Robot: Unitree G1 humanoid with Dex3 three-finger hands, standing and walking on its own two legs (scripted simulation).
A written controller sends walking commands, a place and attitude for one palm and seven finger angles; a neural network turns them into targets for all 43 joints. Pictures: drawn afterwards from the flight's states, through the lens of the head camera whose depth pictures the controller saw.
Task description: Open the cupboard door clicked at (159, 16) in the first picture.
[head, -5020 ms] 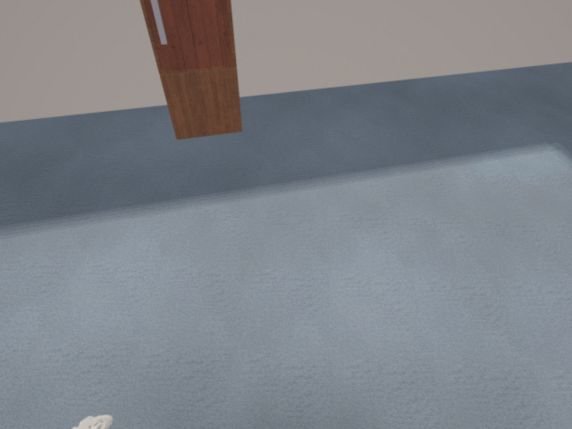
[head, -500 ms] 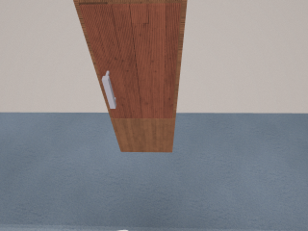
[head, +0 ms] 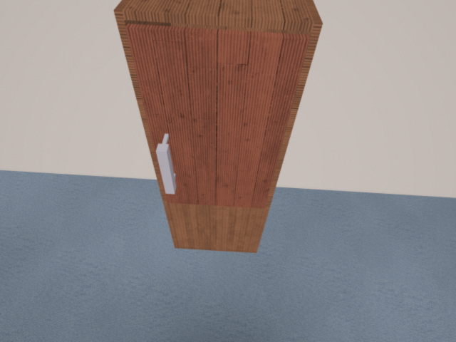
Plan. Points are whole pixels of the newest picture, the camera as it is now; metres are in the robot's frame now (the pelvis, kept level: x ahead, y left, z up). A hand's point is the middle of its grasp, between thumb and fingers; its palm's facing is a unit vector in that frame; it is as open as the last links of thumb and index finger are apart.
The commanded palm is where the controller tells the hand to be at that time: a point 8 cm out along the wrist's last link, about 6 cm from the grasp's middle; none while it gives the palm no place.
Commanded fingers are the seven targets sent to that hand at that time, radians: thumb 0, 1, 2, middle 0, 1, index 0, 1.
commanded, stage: come to a stop and stand still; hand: left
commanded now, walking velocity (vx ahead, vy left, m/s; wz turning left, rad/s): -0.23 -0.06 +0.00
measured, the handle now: (168, 164) +0.56 +0.21 -0.11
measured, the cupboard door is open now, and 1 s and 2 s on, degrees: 0 0 0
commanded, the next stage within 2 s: look again from close up in 1.38 s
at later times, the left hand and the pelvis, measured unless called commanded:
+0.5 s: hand out of the picture +0.09 +0.19 -0.18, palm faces +0.07 -0.98 -0.20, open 7.3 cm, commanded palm none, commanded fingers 0.00 0.90 0.90 -0.20 -0.30 -0.20 -0.30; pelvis +0.01 +0.01 -0.01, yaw +1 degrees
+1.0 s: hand out of the picture -0.02 +0.16 -0.17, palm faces +0.03 -0.98 -0.20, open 7.3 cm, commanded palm none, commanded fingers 0.00 0.90 0.90 -0.20 -0.30 -0.20 -0.30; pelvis -0.02 -0.01 +0.00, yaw +0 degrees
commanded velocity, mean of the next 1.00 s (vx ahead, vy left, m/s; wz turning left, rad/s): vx -0.05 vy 0.02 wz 0.00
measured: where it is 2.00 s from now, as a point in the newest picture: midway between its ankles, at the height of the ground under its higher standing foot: outside the picture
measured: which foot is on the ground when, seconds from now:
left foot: down 0.00-0.18, up 0.20-0.42, down 0.44-1.00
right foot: up 0.00-0.10, down 0.12-0.46, up 0.48-0.70, down 0.72-1.00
